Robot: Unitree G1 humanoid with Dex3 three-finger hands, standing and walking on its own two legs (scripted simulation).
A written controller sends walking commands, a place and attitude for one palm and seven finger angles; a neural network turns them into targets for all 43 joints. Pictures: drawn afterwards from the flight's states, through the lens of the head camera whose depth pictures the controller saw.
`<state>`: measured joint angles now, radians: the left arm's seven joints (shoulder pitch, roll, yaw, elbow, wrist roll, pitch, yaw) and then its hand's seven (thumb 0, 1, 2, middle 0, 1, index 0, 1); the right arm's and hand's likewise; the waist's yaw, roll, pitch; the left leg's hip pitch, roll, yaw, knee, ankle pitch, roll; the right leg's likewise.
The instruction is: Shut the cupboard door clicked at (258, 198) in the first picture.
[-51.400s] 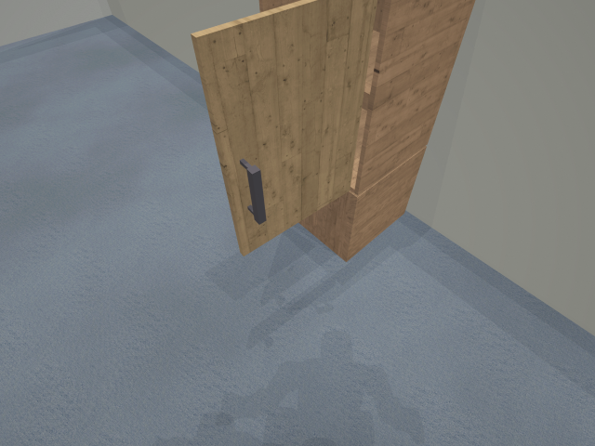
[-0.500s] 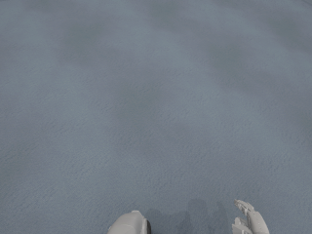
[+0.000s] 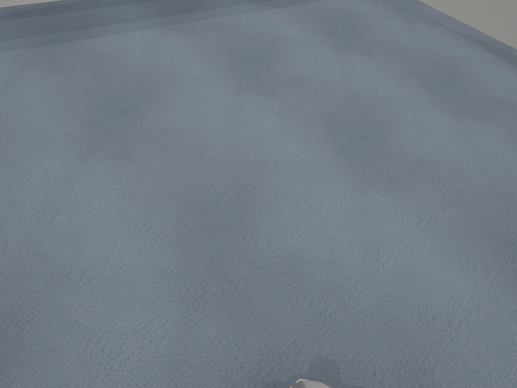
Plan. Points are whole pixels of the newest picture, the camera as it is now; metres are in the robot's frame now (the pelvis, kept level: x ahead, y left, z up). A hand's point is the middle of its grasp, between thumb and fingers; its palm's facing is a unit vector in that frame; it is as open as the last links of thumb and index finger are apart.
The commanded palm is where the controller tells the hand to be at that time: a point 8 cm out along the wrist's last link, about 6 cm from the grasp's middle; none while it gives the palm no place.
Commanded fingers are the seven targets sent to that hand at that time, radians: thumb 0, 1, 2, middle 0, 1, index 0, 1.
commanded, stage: turn to face it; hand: left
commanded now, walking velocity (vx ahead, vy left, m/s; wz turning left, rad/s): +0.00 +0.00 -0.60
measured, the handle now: out of the picture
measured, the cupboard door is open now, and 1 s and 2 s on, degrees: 35 35 35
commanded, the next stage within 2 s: none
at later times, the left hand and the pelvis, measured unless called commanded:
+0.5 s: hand (145, 373) +0.16 +0.20 -0.17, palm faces -0.20 -0.95 -0.24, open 7.4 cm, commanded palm none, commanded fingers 0.00 0.90 0.90 -0.20 -0.30 -0.20 -0.30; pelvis +0.08 +0.01 +0.00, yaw -17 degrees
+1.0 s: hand (216, 280) +0.34 +0.10 -0.15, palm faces -0.59 -0.75 -0.29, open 7.4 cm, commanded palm none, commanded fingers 0.00 0.90 0.90 -0.20 -0.30 -0.20 -0.30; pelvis +0.10 +0.00 -0.02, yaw -37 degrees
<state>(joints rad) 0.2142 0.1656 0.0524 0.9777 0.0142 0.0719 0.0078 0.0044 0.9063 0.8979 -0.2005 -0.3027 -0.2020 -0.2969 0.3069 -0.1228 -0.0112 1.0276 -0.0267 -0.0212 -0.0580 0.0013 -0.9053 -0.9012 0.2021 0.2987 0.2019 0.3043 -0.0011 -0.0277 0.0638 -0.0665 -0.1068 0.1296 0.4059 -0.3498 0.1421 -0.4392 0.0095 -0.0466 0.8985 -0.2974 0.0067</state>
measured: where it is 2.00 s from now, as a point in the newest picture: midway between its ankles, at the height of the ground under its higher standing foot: outside the picture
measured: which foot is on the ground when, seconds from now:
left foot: down 0.00-0.14, up 0.16-0.52, down 0.54-0.96, up 0.98-1.00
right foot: up 0.00-0.10, down 0.12-0.54, up 0.56-0.94, down 0.96-1.00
